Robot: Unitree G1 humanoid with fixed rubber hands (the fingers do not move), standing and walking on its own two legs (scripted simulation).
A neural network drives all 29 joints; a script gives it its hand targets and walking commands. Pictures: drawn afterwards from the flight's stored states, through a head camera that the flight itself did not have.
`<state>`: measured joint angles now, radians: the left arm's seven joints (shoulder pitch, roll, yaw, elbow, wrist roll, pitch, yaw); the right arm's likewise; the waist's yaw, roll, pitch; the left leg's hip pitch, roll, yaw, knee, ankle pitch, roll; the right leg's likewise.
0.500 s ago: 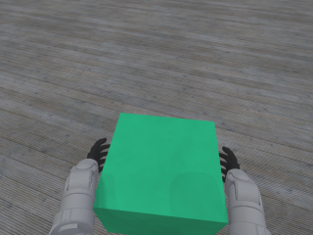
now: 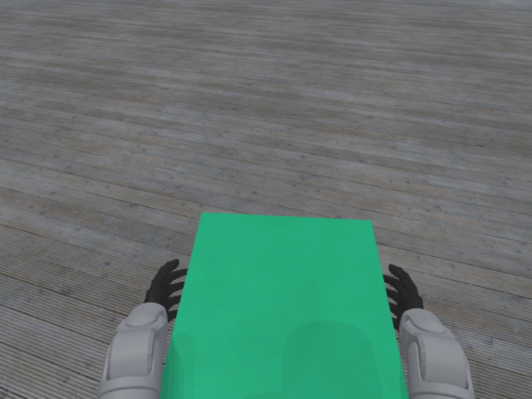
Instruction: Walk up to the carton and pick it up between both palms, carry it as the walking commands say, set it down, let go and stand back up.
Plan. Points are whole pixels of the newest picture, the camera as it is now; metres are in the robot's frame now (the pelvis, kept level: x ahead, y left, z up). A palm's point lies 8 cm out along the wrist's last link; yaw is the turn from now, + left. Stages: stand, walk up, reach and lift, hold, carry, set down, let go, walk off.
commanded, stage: reach and lift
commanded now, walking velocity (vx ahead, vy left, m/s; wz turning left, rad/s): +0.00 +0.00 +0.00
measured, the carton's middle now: (280, 324) +0.28 -0.03 -0.02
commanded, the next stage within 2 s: hold in 1.16 s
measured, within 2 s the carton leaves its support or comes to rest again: neither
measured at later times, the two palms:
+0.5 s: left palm (131, 327) +0.25 +0.19 +0.05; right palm (385, 304) +0.27 -0.18 +0.04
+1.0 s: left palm (142, 329) +0.25 +0.17 +0.04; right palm (395, 311) +0.26 -0.20 +0.03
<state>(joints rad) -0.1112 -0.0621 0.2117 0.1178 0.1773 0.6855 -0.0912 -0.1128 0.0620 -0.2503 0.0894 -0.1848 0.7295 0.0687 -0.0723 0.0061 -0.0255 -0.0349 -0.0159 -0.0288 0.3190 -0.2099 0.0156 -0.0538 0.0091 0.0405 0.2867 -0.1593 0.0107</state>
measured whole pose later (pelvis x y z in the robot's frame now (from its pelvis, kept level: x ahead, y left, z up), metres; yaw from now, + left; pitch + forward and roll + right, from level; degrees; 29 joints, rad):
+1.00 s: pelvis -0.02 -0.02 +0.00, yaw +1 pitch -6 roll +0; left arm -0.16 -0.06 0.26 0.16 0.20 0.72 -0.10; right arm -0.18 0.07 -0.25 0.20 -0.23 0.72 0.08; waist 0.00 0.01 0.00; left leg -0.02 0.00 -0.05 0.31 -0.18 -0.01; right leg -0.05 0.03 0.02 0.30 -0.15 -0.01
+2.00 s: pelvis -0.02 -0.05 -0.03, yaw +7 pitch +1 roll -1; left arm -0.14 -0.05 0.19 -0.19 0.09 0.99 -0.01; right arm -0.14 0.02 -0.21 -0.14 -0.08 0.97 0.03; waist -0.02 0.04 -0.17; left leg -0.41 0.02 -0.12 0.79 -0.41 -0.04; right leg -0.36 0.04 -0.10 0.69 -0.35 -0.07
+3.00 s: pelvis -0.01 -0.20 -0.02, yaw +38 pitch +4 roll -1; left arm 0.05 -0.07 0.19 -0.53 -0.03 1.13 0.04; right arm 0.07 0.12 -0.22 -0.52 -0.03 1.13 -0.01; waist 0.00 0.01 -0.12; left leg -0.44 0.03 0.01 0.63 -0.27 0.01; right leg -0.59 -0.07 -0.02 0.96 -0.41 0.07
